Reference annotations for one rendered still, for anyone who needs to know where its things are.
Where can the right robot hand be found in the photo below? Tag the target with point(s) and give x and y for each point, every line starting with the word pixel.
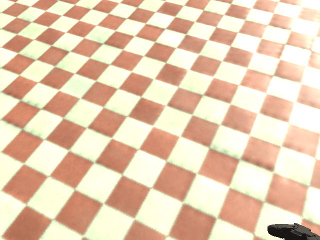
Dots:
pixel 292 232

